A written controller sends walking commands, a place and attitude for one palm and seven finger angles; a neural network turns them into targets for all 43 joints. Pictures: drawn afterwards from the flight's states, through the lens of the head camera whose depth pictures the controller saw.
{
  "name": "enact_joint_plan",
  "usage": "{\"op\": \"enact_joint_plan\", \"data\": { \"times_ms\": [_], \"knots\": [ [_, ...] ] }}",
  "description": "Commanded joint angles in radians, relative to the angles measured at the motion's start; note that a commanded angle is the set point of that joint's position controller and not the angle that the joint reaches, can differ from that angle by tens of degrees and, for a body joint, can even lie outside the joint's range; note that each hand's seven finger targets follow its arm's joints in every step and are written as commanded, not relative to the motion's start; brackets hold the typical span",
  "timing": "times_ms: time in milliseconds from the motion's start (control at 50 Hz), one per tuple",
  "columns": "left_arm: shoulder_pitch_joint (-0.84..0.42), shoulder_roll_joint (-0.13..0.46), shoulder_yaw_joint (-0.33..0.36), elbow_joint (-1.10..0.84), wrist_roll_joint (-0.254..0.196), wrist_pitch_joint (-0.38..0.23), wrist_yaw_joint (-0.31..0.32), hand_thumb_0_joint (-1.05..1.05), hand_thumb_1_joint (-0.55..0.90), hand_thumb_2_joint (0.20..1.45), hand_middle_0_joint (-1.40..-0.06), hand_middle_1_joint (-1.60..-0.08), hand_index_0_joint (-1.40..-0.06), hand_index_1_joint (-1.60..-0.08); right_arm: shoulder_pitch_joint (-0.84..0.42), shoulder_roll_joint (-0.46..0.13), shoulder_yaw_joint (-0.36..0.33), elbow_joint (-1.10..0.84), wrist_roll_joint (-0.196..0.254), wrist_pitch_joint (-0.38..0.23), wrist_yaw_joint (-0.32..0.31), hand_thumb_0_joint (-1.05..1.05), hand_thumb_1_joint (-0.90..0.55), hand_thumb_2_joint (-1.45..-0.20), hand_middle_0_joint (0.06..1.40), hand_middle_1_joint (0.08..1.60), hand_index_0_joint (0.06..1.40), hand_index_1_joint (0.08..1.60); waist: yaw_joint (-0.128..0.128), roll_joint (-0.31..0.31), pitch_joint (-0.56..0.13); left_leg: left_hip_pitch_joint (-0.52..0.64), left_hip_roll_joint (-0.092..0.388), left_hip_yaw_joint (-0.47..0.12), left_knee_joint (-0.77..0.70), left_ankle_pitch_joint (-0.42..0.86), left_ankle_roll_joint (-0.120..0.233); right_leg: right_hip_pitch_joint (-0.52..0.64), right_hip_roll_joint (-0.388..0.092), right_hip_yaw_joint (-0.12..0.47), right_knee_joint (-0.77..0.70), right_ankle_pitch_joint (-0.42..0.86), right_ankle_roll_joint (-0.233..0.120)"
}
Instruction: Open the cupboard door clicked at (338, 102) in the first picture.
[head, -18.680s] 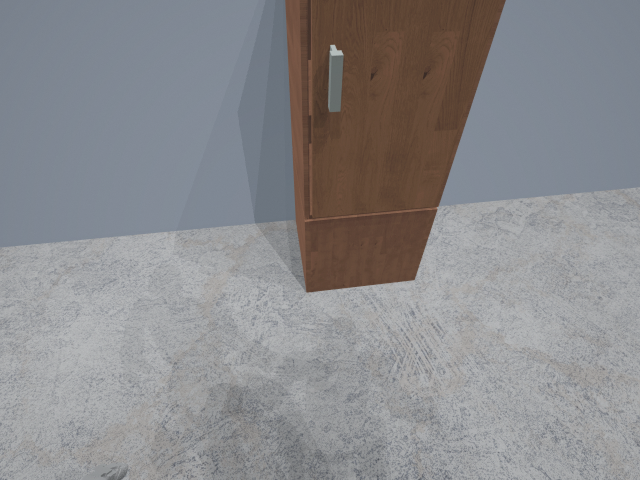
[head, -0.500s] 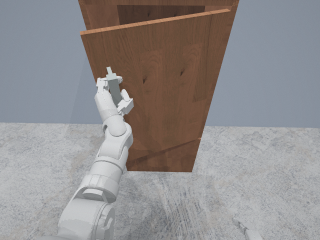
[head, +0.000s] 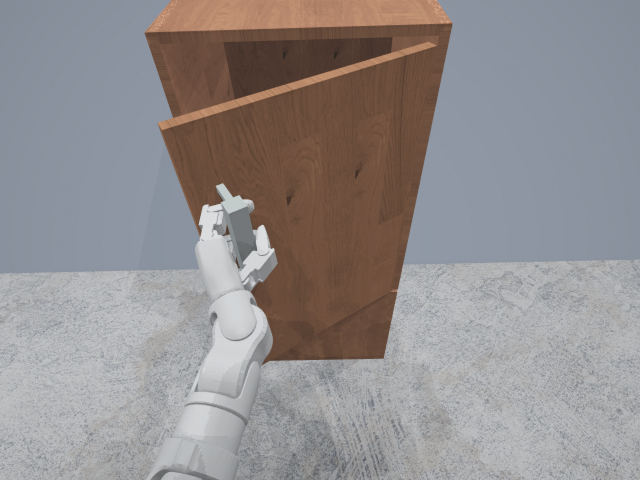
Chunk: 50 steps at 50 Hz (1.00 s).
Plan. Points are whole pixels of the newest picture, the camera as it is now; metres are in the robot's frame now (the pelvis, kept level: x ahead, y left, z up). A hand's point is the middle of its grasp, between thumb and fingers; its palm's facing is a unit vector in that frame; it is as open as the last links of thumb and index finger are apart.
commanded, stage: pull the door open along its arc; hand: left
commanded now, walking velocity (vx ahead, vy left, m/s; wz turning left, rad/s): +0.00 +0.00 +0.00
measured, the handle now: (236, 229) +0.41 +0.12 +0.11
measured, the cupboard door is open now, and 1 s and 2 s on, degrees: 32 39 43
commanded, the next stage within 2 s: open thumb and fingers to let go in 0.16 s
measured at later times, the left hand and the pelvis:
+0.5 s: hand (282, 273) +0.33 +0.05 +0.11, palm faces +0.36 -0.93 -0.03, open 7.2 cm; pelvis +0.01 -0.01 +0.00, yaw +3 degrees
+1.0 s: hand (290, 279) +0.33 +0.04 +0.10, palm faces +0.38 -0.93 -0.04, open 14.8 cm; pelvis -0.01 -0.01 +0.00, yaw +3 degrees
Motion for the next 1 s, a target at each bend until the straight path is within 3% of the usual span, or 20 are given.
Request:
{"op": "enact_joint_plan", "data": {
  "times_ms": [0, 60, 100, 120, 220, 240, 280, 340, 380, 460, 480, 600, 640, 680, 700, 800, 880, 980],
  "knots": [
    [-0.07, -0.121, -0.182, -0.391, 0.053, -0.011, 0.032, 0.0, 0.9, 0.9, -0.4, -1.35, -0.4, -1.35, -0.208, -0.06, -0.015, -0.203, 0.002, -0.05, 0.016, 0.0, -0.9, -0.9, 0.2, 0.3, 0.2, 0.3, 0.049, -0.14, -0.189, 0.209, -0.043, 0.01, -0.023, 0.271, 0.04, 0.08, -0.013, -0.022, -0.116, 0.394, 0.017],
    [0.04, -0.171, -0.246, -0.489, 0.086, 0.042, 0.062, 0.0, 0.9, 0.9, -0.4, -1.35, -0.4, -1.35, -0.25, -0.036, -0.004, -0.219, -0.002, -0.034, 0.026, 0.0, -0.9, -0.9, 0.2, 0.3, 0.2, 0.3, 0.056, -0.127, -0.177, 0.234, -0.047, 0.005, -0.01, 0.294, 0.038, 0.092, -0.021, -0.024, -0.116, 0.431, 0.012],
    [0.148, -0.225, -0.287, -0.541, 0.061, 0.097, 0.061, 0.0, 0.9, 0.9, -0.4, -1.35, -0.4, -1.35, -0.288, -0.021, 0.008, -0.23, 0.005, -0.017, 0.038, 0.0, -0.9, -0.9, 0.2, 0.3, 0.2, 0.3, 0.069, -0.102, -0.162, 0.256, -0.044, 0.002, -0.002, 0.305, 0.031, 0.109, -0.021, -0.034, -0.124, 0.452, 0.008],
    [0.127, -0.241, -0.303, -0.543, 0.048, 0.123, 0.063, 0.0, 0.9, 0.9, -0.4, -1.35, -0.4, -1.35, -0.305, -0.018, 0.018, -0.22, 0.01, -0.007, 0.04, 0.0, -0.9, -0.9, 0.2, 0.3, 0.2, 0.3, 0.059, -0.117, -0.136, 0.252, -0.044, -0.006, -0.005, 0.297, 0.027, 0.104, -0.025, -0.038, -0.124, 0.454, 0.009],
    [-0.081, -0.176, -0.231, -0.472, 0.043, 0.179, 0.088, 0.0, 0.9, 0.9, -0.4, -1.35, -0.4, -1.35, -0.356, -0.018, 0.033, -0.185, 0.006, 0.037, 0.021, 0.0, -0.9, -0.9, 0.2, 0.3, 0.2, 0.3, 0.047, -0.102, -0.102, 0.244, -0.06, -0.016, 0.003, 0.262, 0.028, 0.062, -0.034, -0.022, -0.134, 0.439, 0.018],
    [-0.19, -0.144, -0.197, -0.429, 0.045, 0.177, 0.097, 0.0, 0.9, 0.9, -0.4, -1.35, -0.4, -1.35, -0.354, -0.02, 0.038, -0.167, 0.004, 0.045, 0.013, 0.0, -0.9, -0.9, 0.2, 0.3, 0.2, 0.3, 0.029, -0.121, -0.089, 0.23, -0.062, -0.024, 0.005, 0.255, 0.03, 0.044, -0.035, -0.021, -0.13, 0.425, 0.02],
    [-0.145, -0.18, -0.197, -0.395, 0.045, 0.184, 0.102, 0.0, 0.76, 0.84, -0.39, -1.335, -0.39, -1.335, -0.362, -0.014, 0.035, -0.174, -0.002, 0.049, 0.011, 0.0, -0.9, -0.9, 0.2, 0.3, 0.2, 0.3, 0.054, -0.118, -0.144, 0.23, -0.064, -0.026, 0.01, 0.269, 0.027, 0.065, -0.039, -0.019, -0.11, 0.466, 0.022],
    [-0.117, -0.219, -0.237, -0.409, 0.056, 0.179, 0.084, 0.0, 0.55, 0.75, -0.375, -1.313, -0.375, -1.313, -0.335, -0.011, 0.031, -0.183, 0.0, 0.058, 0.016, 0.0, -0.9, -0.9, 0.2, 0.3, 0.2, 0.3, 0.049, -0.133, -0.186, 0.232, -0.058, -0.03, 0.011, 0.315, 0.025, 0.094, -0.041, -0.023, -0.079, 0.562, 0.024],
    [-0.104, -0.234, -0.266, -0.44, 0.064, 0.171, 0.07, 0.0, 0.41, 0.69, -0.365, -1.298, -0.365, -1.298, -0.319, -0.013, 0.027, -0.196, 0.0, 0.061, 0.021, 0.0, -0.9, -0.9, 0.2, 0.3, 0.2, 0.3, 0.044, -0.108, -0.212, 0.237, -0.056, -0.028, 0.017, 0.341, 0.025, 0.104, -0.042, -0.023, -0.062, 0.61, 0.025],
    [-0.109, -0.217, -0.279, -0.467, 0.064, 0.151, 0.052, 0.0, 0.13, 0.57, -0.345, -1.268, -0.345, -1.268, -0.305, -0.019, 0.023, -0.21, 0.006, 0.056, 0.017, 0.0, -0.9, -0.9, 0.2, 0.3, 0.2, 0.3, 0.033, -0.14, -0.212, 0.226, -0.054, -0.035, 0.017, 0.325, 0.029, 0.102, -0.04, -0.022, -0.063, 0.592, 0.028],
    [-0.092, -0.203, -0.265, -0.46, 0.062, 0.149, 0.051, 0.0, 0.06, 0.54, -0.34, -1.26, -0.34, -1.26, -0.308, -0.019, 0.023, -0.213, 0.006, 0.055, 0.013, 0.0, -0.9, -0.9, 0.2, 0.3, 0.2, 0.3, 0.04, -0.147, -0.21, 0.216, -0.056, -0.036, 0.017, 0.313, 0.029, 0.106, -0.041, -0.019, -0.067, 0.583, 0.029],
    [-0.096, -0.179, -0.252, -0.45, 0.066, 0.137, 0.064, 0.0, -0.36, 0.36, -0.31, -1.215, -0.31, -1.215, -0.308, -0.025, 0.022, -0.205, 0.009, 0.036, 0.0, 0.0, -0.9, -0.9, 0.2, 0.3, 0.2, 0.3, 0.045, -0.135, -0.192, 0.206, -0.058, -0.033, 0.006, 0.271, 0.033, 0.094, -0.042, -0.01, -0.096, 0.486, 0.024],
    [-0.145, -0.191, -0.265, -0.448, 0.07, 0.122, 0.073, 0.0, -0.5, 0.3, -0.3, -1.2, -0.3, -1.2, -0.305, -0.024, 0.018, -0.195, 0.006, 0.023, -0.004, 0.0, -0.9, -0.9, 0.2, 0.3, 0.2, 0.3, 0.036, -0.14, -0.184, 0.206, -0.058, -0.035, 0.008, 0.257, 0.036, 0.072, -0.04, -0.009, -0.098, 0.445, 0.023],
    [-0.157, -0.185, -0.264, -0.446, 0.071, 0.11, 0.077, 0.0, -0.5, 0.3, -0.3, -1.2, -0.3, -1.2, -0.3, -0.026, 0.016, -0.189, 0.006, 0.011, -0.004, 0.0, -0.9, -0.9, 0.2, 0.3, 0.2, 0.3, 0.038, -0.136, -0.186, 0.199, -0.06, -0.034, 0.007, 0.234, 0.036, 0.064, -0.04, -0.006, -0.104, 0.399, 0.022],
    [-0.161, -0.171, -0.25, -0.434, 0.072, 0.105, 0.08, 0.0, -0.5, 0.3, -0.292, -1.15, -0.292, -1.15, -0.3, -0.029, 0.013, -0.185, 0.005, 0.006, -0.007, 0.0, -0.9, -0.9, 0.2, 0.3, 0.2, 0.3, 0.039, -0.161, -0.178, 0.198, -0.06, -0.035, 0.007, 0.229, 0.037, 0.061, -0.04, -0.006, -0.116, 0.38, 0.023],
    [-0.205, -0.185, -0.255, -0.382, 0.083, 0.084, 0.092, 0.0, -0.5, 0.3, -0.25, -0.9, -0.25, -0.9, -0.293, -0.029, 0.008, -0.166, 0.003, -0.012, -0.006, 0.0, -0.9, -0.9, 0.2, 0.3, 0.2, 0.3, 0.04, -0.134, -0.171, 0.201, -0.06, -0.034, 0.007, 0.212, 0.037, 0.033, -0.034, -0.008, -0.12, 0.306, 0.012],
    [-0.273, -0.203, -0.268, -0.353, 0.083, 0.073, 0.1, 0.0, -0.5, 0.3, -0.217, -0.7, -0.217, -0.7, -0.295, -0.027, 0.01, -0.16, 0.001, -0.021, -0.003, 0.0, -0.9, -0.9, 0.2, 0.3, 0.2, 0.3, 0.025, -0.117, -0.163, 0.201, -0.062, -0.029, 0.009, 0.183, 0.038, 0.003, -0.036, -0.005, -0.129, 0.256, 0.014],
    [-0.331, -0.197, -0.255, -0.292, 0.076, 0.059, 0.103, 0.0, -0.5, 0.3, -0.175, -0.45, -0.175, -0.45, -0.301, -0.027, 0.013, -0.149, 0.0, -0.025, -0.005, 0.0, -0.9, -0.9, 0.2, 0.3, 0.2, 0.3, 0.018, -0.147, -0.151, 0.191, -0.063, -0.036, 0.008, 0.152, 0.038, -0.019, -0.033, -0.006, -0.138, 0.196, 0.014]
  ]
}}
